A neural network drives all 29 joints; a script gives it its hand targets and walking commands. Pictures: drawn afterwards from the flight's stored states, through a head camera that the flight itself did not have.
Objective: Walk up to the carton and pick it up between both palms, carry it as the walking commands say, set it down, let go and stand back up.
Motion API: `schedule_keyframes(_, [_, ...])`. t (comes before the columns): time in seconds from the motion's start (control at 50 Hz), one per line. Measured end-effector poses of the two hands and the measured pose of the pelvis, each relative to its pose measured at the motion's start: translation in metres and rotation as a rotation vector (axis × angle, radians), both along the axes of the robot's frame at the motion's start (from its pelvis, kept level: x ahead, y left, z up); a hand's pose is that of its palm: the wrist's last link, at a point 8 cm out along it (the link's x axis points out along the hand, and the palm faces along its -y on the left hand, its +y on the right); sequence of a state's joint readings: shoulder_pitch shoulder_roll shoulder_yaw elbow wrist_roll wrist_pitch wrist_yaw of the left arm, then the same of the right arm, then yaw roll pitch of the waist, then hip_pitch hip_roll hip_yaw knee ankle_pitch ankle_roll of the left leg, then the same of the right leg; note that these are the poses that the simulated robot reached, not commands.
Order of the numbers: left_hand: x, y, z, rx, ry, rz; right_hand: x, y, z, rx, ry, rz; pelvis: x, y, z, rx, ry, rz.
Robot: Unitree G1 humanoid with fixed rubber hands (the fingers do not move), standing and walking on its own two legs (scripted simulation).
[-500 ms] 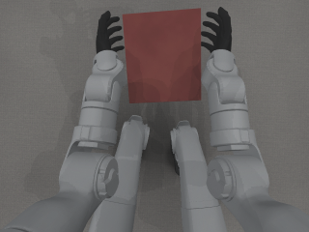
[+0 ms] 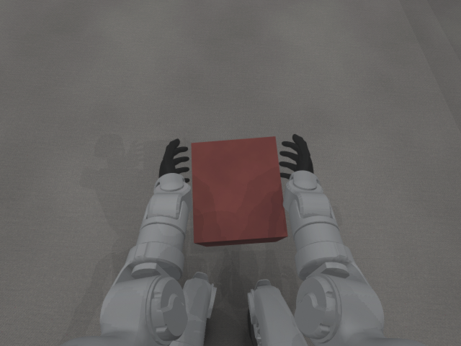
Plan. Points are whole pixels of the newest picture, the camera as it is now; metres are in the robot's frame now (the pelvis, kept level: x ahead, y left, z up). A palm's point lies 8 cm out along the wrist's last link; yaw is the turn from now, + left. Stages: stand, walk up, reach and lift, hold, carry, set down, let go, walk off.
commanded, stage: reach and lift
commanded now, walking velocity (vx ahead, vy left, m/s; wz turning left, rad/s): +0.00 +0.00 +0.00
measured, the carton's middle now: (237, 196) +0.41 +0.01 -0.12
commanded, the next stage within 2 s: none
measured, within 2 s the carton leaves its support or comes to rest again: neither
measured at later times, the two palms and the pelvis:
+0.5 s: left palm (161, 169) +0.38 +0.14 +0.04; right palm (311, 171) +0.40 -0.10 +0.05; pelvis +0.04 +0.01 +0.07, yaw +0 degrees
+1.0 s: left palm (148, 155) +0.36 +0.14 +0.12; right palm (330, 154) +0.38 -0.11 +0.13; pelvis +0.05 +0.00 +0.11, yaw +1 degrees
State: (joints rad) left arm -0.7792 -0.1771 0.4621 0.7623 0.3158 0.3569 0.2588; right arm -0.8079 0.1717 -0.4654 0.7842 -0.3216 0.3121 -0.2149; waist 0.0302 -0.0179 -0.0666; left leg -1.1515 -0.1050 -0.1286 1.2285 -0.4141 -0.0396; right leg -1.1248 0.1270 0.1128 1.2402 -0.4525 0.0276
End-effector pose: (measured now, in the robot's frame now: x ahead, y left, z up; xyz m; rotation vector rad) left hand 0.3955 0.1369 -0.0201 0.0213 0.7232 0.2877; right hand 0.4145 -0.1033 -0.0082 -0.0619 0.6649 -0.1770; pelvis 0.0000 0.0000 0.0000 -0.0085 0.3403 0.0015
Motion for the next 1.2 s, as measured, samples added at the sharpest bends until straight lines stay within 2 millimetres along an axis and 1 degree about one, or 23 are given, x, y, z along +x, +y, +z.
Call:
schedule_keyframes(0.08, [0.001, -0.001, 0.007, -0.017, -0.006, -0.005, -0.003, -0.003, 0.006, 0.004, 0.000, -0.013, 0.012, 0.001, 0.017, -0.001, 0.006, 0.003])
schedule_keyframes(0.16, [-0.004, -0.001, 0.009, -0.032, 0.000, -0.001, -0.011, -0.003, 0.007, 0.017, 0.010, -0.027, 0.023, 0.001, 0.033, 0.003, 0.016, -0.001])
schedule_keyframes(0.22, [-0.009, 0.001, 0.012, -0.038, -0.009, 0.017, -0.014, 0.000, 0.009, 0.034, 0.004, -0.032, 0.029, 0.002, 0.042, 0.004, 0.021, -0.005])
schedule_keyframes(0.3, [-0.015, 0.006, 0.021, -0.049, -0.033, 0.037, -0.016, 0.005, 0.020, 0.046, -0.018, -0.028, 0.034, 0.003, 0.052, 0.002, 0.024, 0.001])
schedule_keyframes(0.38, [-0.018, 0.008, 0.036, -0.041, -0.047, 0.044, -0.016, 0.007, 0.034, 0.057, -0.032, -0.021, 0.038, 0.004, 0.061, -0.002, 0.007, 0.010])
schedule_keyframes(0.48, [-0.014, 0.003, 0.058, -0.031, -0.045, 0.017, -0.019, 0.001, 0.053, 0.041, -0.029, -0.027, 0.041, 0.006, 0.071, 0.001, -0.038, 0.003])
schedule_keyframes(0.54, [-0.011, 0.001, 0.073, -0.034, -0.058, 0.006, -0.020, -0.001, 0.066, 0.039, -0.040, -0.033, 0.042, 0.006, 0.077, 0.005, -0.071, -0.008])
schedule_keyframes(0.62, [-0.011, 0.000, 0.087, -0.033, -0.048, -0.025, -0.023, -0.005, 0.077, 0.046, -0.024, -0.032, 0.045, 0.006, 0.083, 0.007, -0.105, -0.009])
schedule_keyframes(0.7, [-0.016, 0.002, 0.096, -0.053, -0.035, -0.050, -0.027, -0.005, 0.087, 0.032, -0.009, -0.018, 0.048, 0.006, 0.090, 0.009, -0.147, -0.009])
schedule_keyframes(0.84, [-0.028, 0.006, 0.115, -0.034, -0.026, -0.028, -0.029, 0.001, 0.113, 0.010, -0.007, 0.017, 0.049, 0.003, 0.101, 0.009, -0.235, 0.002])
schedule_keyframes(1.0, [-0.031, 0.003, 0.140, -0.007, -0.033, -0.009, -0.034, -0.002, 0.135, 0.020, -0.013, 0.030, 0.049, 0.001, 0.107, 0.006, -0.306, 0.014])
schedule_keyframes(1.12, [-0.035, -0.001, 0.153, -0.014, -0.025, -0.044, -0.040, -0.006, 0.149, 0.001, -0.007, 0.002, 0.048, 0.002, 0.110, 0.008, -0.345, 0.011])
schedule_keyframes(1.2, [-0.038, -0.003, 0.165, 0.007, -0.031, -0.035, -0.043, -0.006, 0.161, 0.000, -0.017, -0.006, 0.047, 0.001, 0.111, 0.010, -0.373, 0.006])
